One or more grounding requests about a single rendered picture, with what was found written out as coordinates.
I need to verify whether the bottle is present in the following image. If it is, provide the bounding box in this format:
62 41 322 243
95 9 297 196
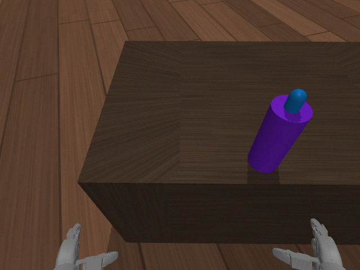
247 89 313 173

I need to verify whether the left robot hand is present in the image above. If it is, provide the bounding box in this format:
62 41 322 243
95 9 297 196
55 223 118 270

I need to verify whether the right robot hand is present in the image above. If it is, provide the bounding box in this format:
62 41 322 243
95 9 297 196
272 218 343 270

